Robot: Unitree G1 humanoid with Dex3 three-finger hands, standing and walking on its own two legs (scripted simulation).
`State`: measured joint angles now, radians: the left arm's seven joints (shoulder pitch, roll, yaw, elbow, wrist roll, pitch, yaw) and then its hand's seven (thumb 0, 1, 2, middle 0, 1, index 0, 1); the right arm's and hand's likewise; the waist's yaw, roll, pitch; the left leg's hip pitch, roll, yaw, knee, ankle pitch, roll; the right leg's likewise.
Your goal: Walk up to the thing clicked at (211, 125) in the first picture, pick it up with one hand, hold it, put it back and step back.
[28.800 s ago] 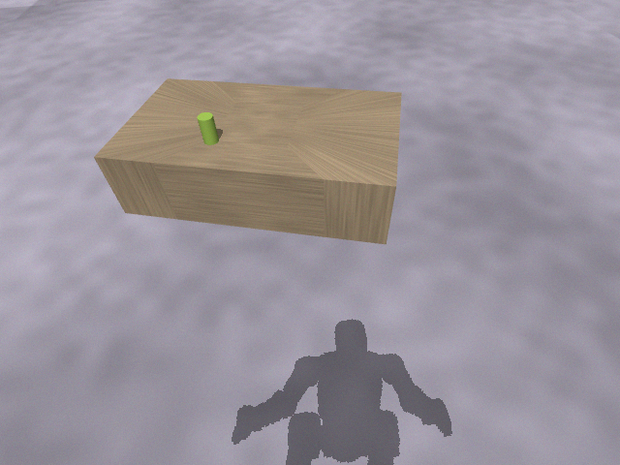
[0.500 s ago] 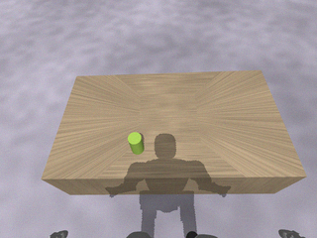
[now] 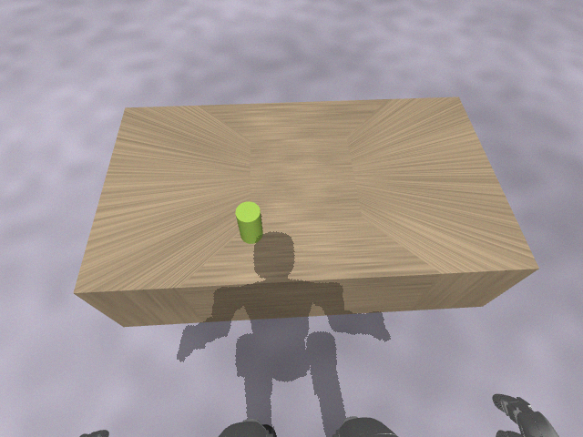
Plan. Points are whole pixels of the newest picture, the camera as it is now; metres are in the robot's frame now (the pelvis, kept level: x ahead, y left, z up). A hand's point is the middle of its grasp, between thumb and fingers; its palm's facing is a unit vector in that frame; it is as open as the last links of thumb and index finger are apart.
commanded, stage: step back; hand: left
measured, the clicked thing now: (249, 223) +0.63 +0.13 -0.38
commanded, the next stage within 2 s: none
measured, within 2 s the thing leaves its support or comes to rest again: neither
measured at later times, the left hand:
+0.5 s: hand out of the picture +0.00 +0.27 -0.15, palm faces +0.06 -0.93 -0.37, open 7.3 cm
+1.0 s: hand out of the picture -0.24 +0.22 -0.14, palm faces -0.02 -0.91 -0.41, open 7.3 cm
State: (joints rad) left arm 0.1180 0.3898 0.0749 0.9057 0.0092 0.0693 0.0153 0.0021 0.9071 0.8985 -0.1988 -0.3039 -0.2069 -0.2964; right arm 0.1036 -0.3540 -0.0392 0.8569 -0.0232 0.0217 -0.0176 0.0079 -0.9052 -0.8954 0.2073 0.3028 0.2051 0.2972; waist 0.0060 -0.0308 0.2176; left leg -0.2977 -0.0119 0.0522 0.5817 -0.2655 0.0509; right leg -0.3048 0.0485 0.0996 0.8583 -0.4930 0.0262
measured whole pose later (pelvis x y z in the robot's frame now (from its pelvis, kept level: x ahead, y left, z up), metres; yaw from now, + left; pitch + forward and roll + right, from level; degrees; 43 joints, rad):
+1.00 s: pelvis -0.29 -0.05 +0.00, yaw -2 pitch -2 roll +2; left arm 0.25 0.36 0.07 0.86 0.04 0.06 -0.03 0.00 0.91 0.90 -0.20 -0.30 -0.21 -0.30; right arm 0.11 -0.41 -0.06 0.83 -0.02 0.06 -0.02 0.01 -0.91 -0.90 0.20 0.30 0.20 0.30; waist 0.05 0.02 0.15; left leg -0.53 -0.05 -0.09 0.94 -0.46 -0.01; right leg -0.26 -0.01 0.05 0.68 -0.38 -0.02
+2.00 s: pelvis -0.53 -0.08 +0.00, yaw +4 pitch -2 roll +1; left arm 0.20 0.41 0.07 0.97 0.02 0.01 0.00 0.00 0.91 0.90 -0.20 -0.30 -0.21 -0.30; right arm 0.24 -0.35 -0.05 0.98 -0.04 0.00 0.03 0.01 -0.91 -0.90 0.21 0.30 0.20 0.30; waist 0.01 -0.01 0.07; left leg -0.21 -0.03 -0.04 0.57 -0.32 0.03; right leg -0.33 -0.04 0.01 0.83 -0.51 -0.02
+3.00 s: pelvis -0.48 -0.06 +0.01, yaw +3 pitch -2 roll +0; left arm 0.08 0.36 0.02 1.10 0.01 -0.01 -0.01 0.00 0.91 0.90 -0.20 -0.30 -0.21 -0.30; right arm 0.02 -0.34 -0.01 1.09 -0.01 -0.01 0.01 0.01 -0.91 -0.90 0.20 0.30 0.20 0.30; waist 0.02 0.00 0.07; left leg -0.18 0.02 0.02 0.43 -0.21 -0.01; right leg -0.12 -0.03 -0.01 0.41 -0.25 0.02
